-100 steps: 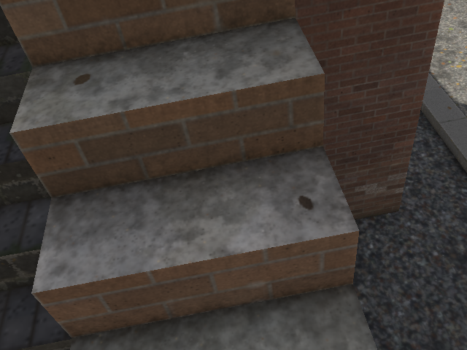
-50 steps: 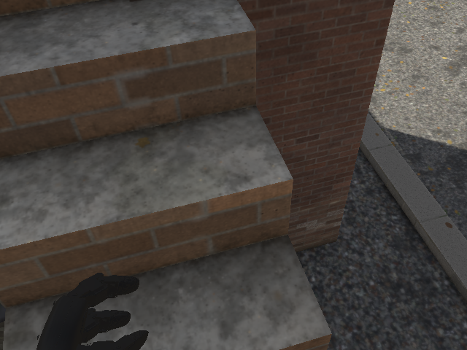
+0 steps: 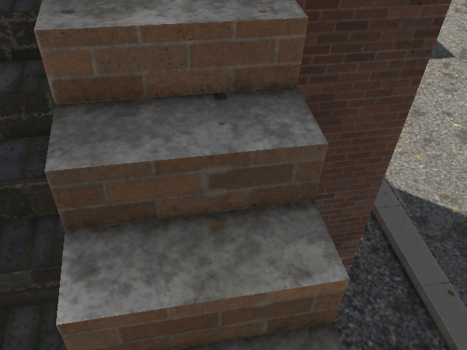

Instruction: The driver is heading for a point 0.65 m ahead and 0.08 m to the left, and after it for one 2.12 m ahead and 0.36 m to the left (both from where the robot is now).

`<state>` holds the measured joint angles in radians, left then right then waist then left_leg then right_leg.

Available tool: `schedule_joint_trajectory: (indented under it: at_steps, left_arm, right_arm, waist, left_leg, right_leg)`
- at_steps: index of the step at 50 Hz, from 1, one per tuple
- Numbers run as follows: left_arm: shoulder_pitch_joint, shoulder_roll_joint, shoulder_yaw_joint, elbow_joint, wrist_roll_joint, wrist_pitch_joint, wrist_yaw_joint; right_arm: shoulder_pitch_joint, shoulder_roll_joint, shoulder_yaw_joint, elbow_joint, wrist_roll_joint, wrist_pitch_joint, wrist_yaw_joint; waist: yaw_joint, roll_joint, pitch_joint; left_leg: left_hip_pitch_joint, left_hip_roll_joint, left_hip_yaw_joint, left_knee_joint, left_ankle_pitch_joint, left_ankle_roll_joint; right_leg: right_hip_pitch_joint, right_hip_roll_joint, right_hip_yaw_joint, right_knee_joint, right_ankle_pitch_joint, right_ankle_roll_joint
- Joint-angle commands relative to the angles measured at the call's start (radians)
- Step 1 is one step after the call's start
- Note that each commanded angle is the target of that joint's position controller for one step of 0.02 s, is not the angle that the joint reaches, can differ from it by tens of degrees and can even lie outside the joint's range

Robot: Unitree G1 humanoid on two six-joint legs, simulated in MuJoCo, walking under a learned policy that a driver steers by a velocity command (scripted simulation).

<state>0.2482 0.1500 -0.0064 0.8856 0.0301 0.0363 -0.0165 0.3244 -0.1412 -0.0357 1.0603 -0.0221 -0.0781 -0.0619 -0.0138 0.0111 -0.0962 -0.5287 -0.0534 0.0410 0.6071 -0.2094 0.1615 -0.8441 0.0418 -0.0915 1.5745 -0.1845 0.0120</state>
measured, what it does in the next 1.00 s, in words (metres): steps on the spot: right foot 0.20 m lower, then left foot 0.19 m higher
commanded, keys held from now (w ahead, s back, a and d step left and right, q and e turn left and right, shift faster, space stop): w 1.00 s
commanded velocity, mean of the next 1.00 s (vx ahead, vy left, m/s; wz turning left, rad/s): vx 0.50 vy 0.00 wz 0.00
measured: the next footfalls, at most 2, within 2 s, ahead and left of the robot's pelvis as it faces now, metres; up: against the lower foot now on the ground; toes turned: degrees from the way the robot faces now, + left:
right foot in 0.36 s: -0.16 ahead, -0.11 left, -0.20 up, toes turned -10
left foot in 0.76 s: +0.12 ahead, +0.11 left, -0.01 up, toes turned +7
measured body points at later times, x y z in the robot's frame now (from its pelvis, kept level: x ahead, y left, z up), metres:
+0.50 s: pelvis -0.09 -0.05 -0.22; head -0.16 -0.04 +0.22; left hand -0.11 +0.17 -0.38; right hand +0.07 -0.25 -0.32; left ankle -0.10 +0.07 -0.57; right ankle -0.19 -0.11 -0.92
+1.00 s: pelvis +0.08 +0.04 -0.02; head +0.05 +0.02 +0.43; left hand +0.26 +0.26 -0.09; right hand +0.03 -0.17 -0.19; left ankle +0.08 +0.10 -0.72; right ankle +0.07 -0.11 -0.46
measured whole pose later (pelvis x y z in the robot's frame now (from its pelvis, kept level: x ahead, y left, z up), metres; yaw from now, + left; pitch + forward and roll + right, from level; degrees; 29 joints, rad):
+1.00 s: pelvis +0.08 +0.04 -0.02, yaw +2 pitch +0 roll +1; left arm 0.14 0.17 0.02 0.71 0.03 -0.10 -0.05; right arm 0.46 -0.13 -0.03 1.12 -0.04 -0.09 0.01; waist 0.00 0.01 -0.07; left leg -0.39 -0.04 0.14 0.85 -0.45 0.09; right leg -0.92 0.06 0.11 2.06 -0.01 -0.17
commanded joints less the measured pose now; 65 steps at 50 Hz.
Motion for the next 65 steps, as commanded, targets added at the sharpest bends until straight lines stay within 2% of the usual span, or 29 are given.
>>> schedule_joint_trajectory:
  at_steps: [1, 4, 8, 12, 14, 15, 16, 17, 19, 20, 22, 24, 27, 33, 35, 36, 37, 38, 39, 40, 41, 44, 46, 51, 56, 59, 62, 63, 65]
  left_arm:
    - [-0.073, 0.083, 0.021, -0.079, 0.006, -0.005, -0.005]
    - [-0.066, 0.054, 0.016, -0.101, 0.037, -0.004, -0.004]
    - [0.053, 0.105, 0.034, -0.069, 0.019, -0.013, -0.003]
    - [0.350, 0.137, 0.047, 0.017, 0.017, -0.004, -0.017]
    - [0.576, 0.096, 0.023, 0.104, -0.016, -0.001, -0.029]
    - [0.253, 0.012, 0.003, 0.077, -0.045, 0.001, -0.027]
    - [-0.011, -0.063, -0.033, 0.025, -0.030, -0.013, -0.028]
    - [-0.147, -0.041, -0.035, -0.004, -0.021, -0.035, -0.024]
    - [0.075, 0.161, -0.003, 0.037, 0.119, -0.088, -0.015]
    - [0.215, 0.277, 0.043, 0.066, 0.136, -0.108, -0.027]
    - [0.123, 0.298, 0.072, -0.004, 0.031, -0.134, 0.014]
    - [0.183, 0.136, 0.031, 0.031, 0.024, -0.175, 0.016]
    - [0.222, 0.168, 0.039, 0.048, 0.053, -0.187, 0.013]
    - [0.272, 0.089, 0.031, 0.133, 0.025, -0.156, 0.031]
    - [0.160, 0.081, 0.022, 0.103, -0.007, -0.144, 0.050]
    - [0.259, 0.111, 0.025, 0.104, 0.001, -0.135, 0.058]
    - [0.244, 0.201, 0.036, 0.083, -0.060, -0.146, 0.059]
    - [0.211, 0.339, 0.075, 0.057, -0.108, -0.149, 0.046]
    - [0.184, 0.337, 0.091, 0.000, -0.120, -0.153, 0.010]
    - [0.109, 0.296, 0.100, -0.034, -0.064, -0.154, -0.036]
    - [-0.065, 0.223, 0.084, -0.122, 0.002, -0.157, -0.059]
    - [-0.109, -0.025, 0.016, -0.229, 0.029, -0.160, -0.068]
    - [-0.012, -0.072, -0.002, -0.204, 0.008, -0.151, -0.054]
    - [-0.083, -0.033, -0.005, -0.166, 0.004, -0.114, -0.022]
    - [-0.338, -0.093, -0.014, -0.266, -0.027, -0.103, 0.013]
    - [-0.536, -0.072, -0.028, -0.382, 0.002, -0.071, -0.003]
    - [-0.467, -0.079, -0.062, -0.365, -0.063, -0.060, -0.019]
    - [-0.296, -0.073, -0.055, -0.304, -0.078, -0.063, -0.007]
    - [0.104, 0.051, 0.000, -0.179, -0.064, -0.063, -0.023]
  right_arm:
    - [0.050, -0.156, -0.041, -0.041, -0.009, 0.001, -0.007]
    - [0.030, -0.092, -0.032, -0.040, -0.012, -0.006, 0.012]
    - [-0.041, -0.168, -0.058, -0.084, -0.011, -0.029, 0.011]
    - [-0.339, -0.166, -0.061, -0.190, -0.045, -0.045, 0.022]
    - [-0.530, -0.146, -0.066, -0.258, -0.037, -0.021, 0.003]
    - [-0.267, -0.053, -0.052, -0.182, -0.001, 0.020, -0.020]
    - [-0.046, 0.027, -0.034, -0.175, 0.007, 0.025, -0.043]
    - [0.032, 0.046, -0.033, -0.228, 0.002, 0.030, -0.051]
    - [-0.208, 0.125, 0.019, -0.431, 0.087, 0.028, -0.003]
    - [-0.115, 0.075, 0.044, -0.427, 0.046, 0.002, 0.002]
    - [-0.228, -0.125, 0.009, -0.423, -0.027, 0.044, 0.020]
    - [-0.500, -0.222, -0.022, -0.426, -0.039, 0.061, 0.043]
    - [-0.500, -0.127, -0.006, -0.424, 0.034, 0.090, 0.056]
    - [-0.589, -0.053, 0.045, -0.586, 0.014, 0.079, 0.052]
    - [-0.511, -0.030, 0.085, -0.601, 0.042, 0.082, 0.068]
    - [-0.388, -0.070, 0.062, -0.573, 0.033, 0.087, 0.071]
    - [-0.083, -0.058, 0.041, -0.470, 0.051, 0.085, 0.076]
    - [0.182, -0.101, 0.019, -0.383, 0.026, 0.082, 0.075]
    - [0.210, -0.196, -0.015, -0.364, -0.005, 0.070, 0.069]
    - [0.196, -0.268, -0.043, -0.324, -0.014, 0.067, 0.063]
    - [0.087, -0.274, -0.058, -0.307, -0.006, 0.077, 0.055]
    - [0.011, -0.067, -0.006, -0.122, -0.004, 0.030, 0.052]
    - [0.009, 0.030, 0.020, -0.049, -0.024, -0.017, 0.059]
    - [0.063, -0.002, 0.012, 0.029, -0.009, -0.084, 0.071]
    - [0.239, -0.004, 0.019, 0.092, -0.010, -0.094, 0.076]
    - [0.292, 0.061, 0.029, 0.127, -0.002, -0.085, 0.059]
    - [0.232, 0.034, 0.034, 0.103, 0.042, -0.071, 0.035]
    - [0.294, -0.044, 0.032, 0.081, 0.051, -0.093, 0.026]
    - [0.255, -0.292, -0.038, 0.042, 0.065, -0.119, 0.055]
  waist:
    - [-0.013, 0.099, 0.030]
    - [0.008, 0.079, 0.021]
    - [0.043, 0.063, -0.054]
    - [0.185, 0.111, -0.014]
    - [0.321, -0.022, 0.158]
    - [0.144, -0.442, 0.188]
    - [-0.051, -0.435, 0.079]
    - [-0.152, -0.188, 0.056]
    - [-0.158, 0.132, 0.069]
    - [-0.152, 0.130, 0.084]
    - [-0.070, -0.116, 0.097]
    - [0.041, 0.030, 0.392]
    - [0.038, -0.010, 0.495]
    - [0.004, -0.026, 0.474]
    - [-0.050, -0.037, 0.398]
    - [-0.069, -0.023, 0.211]
    - [-0.178, -0.163, 0.038]
    - [-0.281, -0.160, -0.147]
    - [-0.269, 0.049, -0.201]
    - [-0.226, 0.275, -0.219]
    - [-0.164, 0.205, -0.229]
    - [0.002, -0.011, 0.161]
    - [0.062, 0.026, 0.176]
    - [0.076, -0.119, 0.231]
    - [-0.025, 0.039, 0.224]
    - [-0.058, 0.091, 0.234]
    - [-0.025, 0.166, 0.153]
    - [0.042, 0.160, -0.019]
    - [0.225, 0.194, -0.347]
  left_leg:
    - [0.237, 0.293, -0.508, -0.370, -0.642, 0.114]
    - [0.189, 0.267, -0.471, -0.239, -0.578, 0.120]
    - [0.061, 0.216, -0.394, -0.138, -0.575, 0.098]
    - [-0.436, 0.139, -0.219, 0.029, -0.554, -0.020]
    - [-0.629, -0.047, 0.148, 0.316, -0.429, -0.181]
    - [-0.396, -0.138, 0.224, 1.020, -0.493, -0.072]
    - [-0.297, -0.203, 0.106, 1.546, -0.454, -0.058]
    - [-0.269, -0.254, -0.027, 1.867, -0.429, -0.048]
    - [-0.694, -0.214, -0.140, 1.966, -0.329, -0.074]
    - [-0.921, -0.143, -0.156, 1.909, -0.119, -0.060]
    - [-0.955, 0.027, -0.262, 1.956, -0.006, -0.144]
    - [-1.050, -0.002, -0.276, 1.841, -0.047, -0.150]
    - [-0.959, -0.001, -0.161, 1.846, -0.265, -0.137]
    - [-0.864, 0.121, -0.018, 1.445, -0.401, -0.042]
    - [-0.347, 0.135, 0.102, 0.842, -0.402, 0.031]
    - [-0.008, -0.015, 0.180, 0.752, -0.492, 0.035]
    - [0.214, -0.053, 0.210, 0.796, -0.393, 0.047]
    - [0.376, -0.073, 0.097, 0.653, -0.344, 0.071]
    - [0.409, 0.052, -0.305, 0.340, -0.563, 0.112]
    - [0.408, 0.189, -0.708, -0.077, -0.700, 0.164]
    - [0.312, 0.251, -0.878, -0.159, -0.824, 0.187]
    - [0.016, 0.268, -0.578, -0.086, -0.630, 0.047]
    - [0.008, 0.251, -0.454, -0.149, -0.505, 0.016]
    - [0.082, 0.260, -0.258, -0.249, -0.240, 0.002]
    - [0.412, 0.319, -0.219, -0.363, -0.095, 0.034]
    - [0.364, 0.245, -0.139, -0.495, -0.012, 0.013]
    - [0.140, 0.197, 0.047, -0.652, 0.721, 0.047]
    - [0.250, 0.264, 0.077, -0.437, 1.486, 0.066]
    - [0.519, 0.327, 0.010, 0.000, 1.755, 0.070]
  right_leg:
    - [-0.151, -0.032, 0.032, -0.071, -0.118, 0.013]
    - [-0.119, -0.038, 0.085, -0.051, 0.006, 0.015]
    - [0.112, -0.001, 0.044, -0.113, 0.031, -0.006]
    - [0.582, 0.035, -0.065, -0.245, -0.008, -0.087]
    - [0.880, -0.033, -0.208, -1.116, 0.020, -0.175]
    - [0.644, -0.086, -0.222, -1.296, 0.302, -0.187]
    - [0.553, -0.109, -0.197, -1.397, 0.602, -0.156]
    - [0.444, -0.154, -0.094, -1.463, 0.623, -0.089]
    - [0.766, -0.278, 0.160, -1.040, 0.902, -0.024]
    - [0.992, -0.366, 0.202, -0.969, 0.740, 0.002]
    - [0.918, -0.585, 0.615, -1.308, -0.143, -0.181]
    - [0.817, -0.505, 0.610, -1.411, -0.221, -0.235]
    - [0.689, -0.447, 0.460, -1.431, -0.161, -0.264]
    - [0.642, -0.333, 0.156, -1.577, -0.040, -0.166]
    - [0.440, -0.245, -0.067, -1.672, 0.508, -0.151]
    - [0.444, -0.226, -0.053, -1.489, 1.011, -0.194]
    - [0.532, -0.315, -0.040, -1.274, 1.541, -0.230]
    - [0.614, -0.352, -0.028, -1.006, 1.724, -0.238]
    - [0.512, -0.210, -0.017, -0.728, 1.499, -0.185]
    - [0.403, 0.015, 0.030, -0.363, 0.474, -0.149]
    - [0.289, 0.082, 0.191, 0.145, 0.151, -0.117]
    - [-0.049, 0.001, 0.223, 0.448, 0.129, -0.182]
    - [-0.131, 0.010, 0.238, 0.588, 0.101, -0.205]
    - [-0.312, -0.026, 0.175, 0.490, 0.239, -0.147]
    - [-0.727, -0.039, 0.069, 0.813, -0.006, -0.151]
    - [-0.594, -0.115, -0.068, 0.454, -0.007, -0.137]
    - [0.131, -0.071, -0.241, -0.236, -0.170, -0.188]
    - [0.368, 0.005, -0.245, -0.212, -0.254, -0.216]
    - [0.650, 0.021, -0.093, -0.494, -0.234, -0.217]
Keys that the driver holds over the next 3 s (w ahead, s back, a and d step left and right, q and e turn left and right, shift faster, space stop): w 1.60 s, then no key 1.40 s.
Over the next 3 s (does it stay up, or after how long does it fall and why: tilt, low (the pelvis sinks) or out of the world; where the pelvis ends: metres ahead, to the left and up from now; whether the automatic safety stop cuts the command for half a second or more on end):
stays up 0.61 0.04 0.41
